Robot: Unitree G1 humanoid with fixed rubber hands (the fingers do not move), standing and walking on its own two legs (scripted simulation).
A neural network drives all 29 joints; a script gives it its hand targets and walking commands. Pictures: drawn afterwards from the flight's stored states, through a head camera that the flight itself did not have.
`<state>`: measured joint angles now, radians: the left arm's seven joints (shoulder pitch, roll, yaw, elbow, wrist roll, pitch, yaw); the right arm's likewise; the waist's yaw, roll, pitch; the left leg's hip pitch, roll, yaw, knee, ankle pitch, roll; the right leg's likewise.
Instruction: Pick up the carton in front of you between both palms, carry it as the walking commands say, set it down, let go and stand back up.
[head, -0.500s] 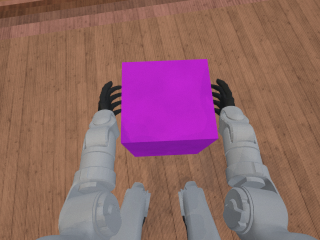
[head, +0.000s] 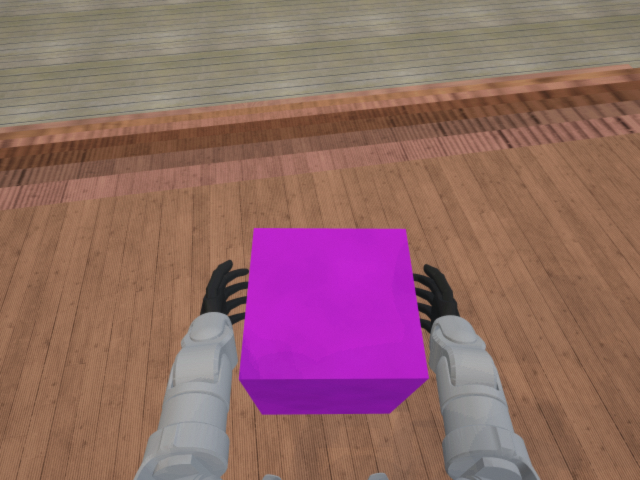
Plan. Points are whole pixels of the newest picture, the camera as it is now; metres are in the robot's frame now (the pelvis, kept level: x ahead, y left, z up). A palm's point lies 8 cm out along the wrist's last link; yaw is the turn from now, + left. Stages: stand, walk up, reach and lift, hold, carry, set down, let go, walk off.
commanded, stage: reach and lift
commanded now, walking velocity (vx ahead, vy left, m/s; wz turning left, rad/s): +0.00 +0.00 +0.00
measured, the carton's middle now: (328, 329) +0.35 +0.00 -0.10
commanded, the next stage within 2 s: hold in 1.32 s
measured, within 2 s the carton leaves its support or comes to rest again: neither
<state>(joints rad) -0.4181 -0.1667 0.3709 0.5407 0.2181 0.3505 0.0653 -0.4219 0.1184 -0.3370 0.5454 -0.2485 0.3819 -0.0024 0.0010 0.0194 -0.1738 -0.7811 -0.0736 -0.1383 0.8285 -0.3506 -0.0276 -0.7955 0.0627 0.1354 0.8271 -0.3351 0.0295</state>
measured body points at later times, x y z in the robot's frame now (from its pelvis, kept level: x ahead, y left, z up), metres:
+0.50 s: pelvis +0.01 +0.00 +0.04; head -0.02 +0.00 +0.49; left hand +0.32 +0.15 +0.06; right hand +0.31 -0.15 +0.06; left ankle +0.02 +0.13 -0.70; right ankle +0.03 -0.13 -0.70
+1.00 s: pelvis +0.02 +0.00 +0.05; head -0.01 +0.00 +0.50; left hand +0.32 +0.15 +0.07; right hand +0.32 -0.15 +0.07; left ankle +0.02 +0.13 -0.70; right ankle +0.03 -0.13 -0.70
